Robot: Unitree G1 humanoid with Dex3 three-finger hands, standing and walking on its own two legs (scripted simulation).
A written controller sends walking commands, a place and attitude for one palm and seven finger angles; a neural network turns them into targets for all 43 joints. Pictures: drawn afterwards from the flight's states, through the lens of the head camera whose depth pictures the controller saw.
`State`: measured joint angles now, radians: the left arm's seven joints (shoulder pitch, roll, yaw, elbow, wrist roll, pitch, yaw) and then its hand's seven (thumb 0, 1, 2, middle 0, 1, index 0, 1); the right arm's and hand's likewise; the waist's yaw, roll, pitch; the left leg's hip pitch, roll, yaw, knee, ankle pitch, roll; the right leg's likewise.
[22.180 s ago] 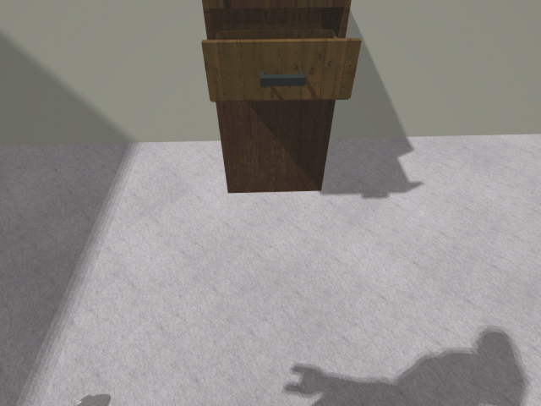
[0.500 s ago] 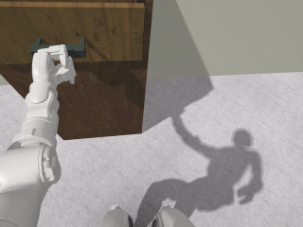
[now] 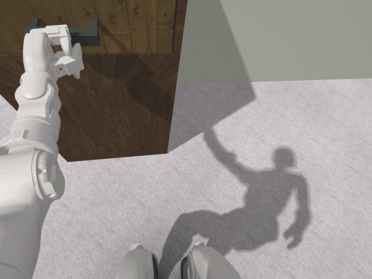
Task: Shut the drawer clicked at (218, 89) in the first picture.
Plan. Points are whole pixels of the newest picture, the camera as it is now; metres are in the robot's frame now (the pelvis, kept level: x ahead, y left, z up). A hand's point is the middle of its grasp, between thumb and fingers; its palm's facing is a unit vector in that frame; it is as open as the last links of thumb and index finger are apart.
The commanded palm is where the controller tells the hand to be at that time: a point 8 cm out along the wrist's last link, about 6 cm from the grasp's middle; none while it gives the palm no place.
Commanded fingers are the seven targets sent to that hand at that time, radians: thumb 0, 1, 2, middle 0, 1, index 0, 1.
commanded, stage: pull the fist back off the drawer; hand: left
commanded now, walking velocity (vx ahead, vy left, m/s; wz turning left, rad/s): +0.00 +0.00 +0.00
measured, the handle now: (65, 29) +0.63 +0.18 +0.10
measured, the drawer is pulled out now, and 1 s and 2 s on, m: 0.00 0.00 0.00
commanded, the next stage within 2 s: draw the hand back to the body in 0.78 s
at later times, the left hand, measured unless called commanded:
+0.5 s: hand (78, 58) +0.55 +0.15 +0.09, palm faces +0.02 -1.00 -0.04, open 3.3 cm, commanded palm +0.54 +0.17 +0.10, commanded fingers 0.00 0.90 0.90 -1.40 -1.60 -1.40 -1.60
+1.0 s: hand (69, 63) +0.53 +0.16 +0.10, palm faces +0.04 -1.00 -0.03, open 3.3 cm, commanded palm +0.47 +0.20 +0.11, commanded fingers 0.00 0.90 0.90 -1.40 -1.60 -1.40 -1.60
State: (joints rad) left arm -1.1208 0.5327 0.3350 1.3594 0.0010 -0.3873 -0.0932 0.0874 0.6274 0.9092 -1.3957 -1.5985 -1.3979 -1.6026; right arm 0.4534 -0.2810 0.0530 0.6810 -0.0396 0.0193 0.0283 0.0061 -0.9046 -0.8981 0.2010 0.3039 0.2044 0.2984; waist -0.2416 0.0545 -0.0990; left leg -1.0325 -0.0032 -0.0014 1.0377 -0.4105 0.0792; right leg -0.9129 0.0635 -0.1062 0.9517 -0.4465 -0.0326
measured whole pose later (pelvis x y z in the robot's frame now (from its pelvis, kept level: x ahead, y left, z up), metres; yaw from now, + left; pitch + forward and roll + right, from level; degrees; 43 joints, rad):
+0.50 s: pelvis -0.01 +0.00 -0.01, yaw +0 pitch +24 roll -6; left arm -1.17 0.53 0.30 1.34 0.00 -0.34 -0.07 0.05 0.66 0.93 -1.40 -1.60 -1.40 -1.60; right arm 0.46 -0.29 0.06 0.67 -0.05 -0.01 0.04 0.01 -0.90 -0.90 0.20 0.30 0.20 0.30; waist -0.25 0.05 -0.10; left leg -1.09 -0.01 -0.01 1.06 -0.39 0.08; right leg -0.97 0.06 -0.11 0.98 -0.44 -0.03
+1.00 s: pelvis +0.04 +0.00 +0.02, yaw -2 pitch +20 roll -3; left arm -0.74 0.40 0.35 0.96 -0.11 -0.37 -0.13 0.02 0.90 0.90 -1.39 -1.60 -1.40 -1.60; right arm 0.43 -0.27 0.01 0.60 0.00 0.10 0.05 0.01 -0.91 -0.90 0.20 0.30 0.20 0.30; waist -0.15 0.05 -0.13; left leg -0.85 0.01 0.05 0.94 -0.44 0.07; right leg -0.76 0.08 -0.04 0.86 -0.46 -0.03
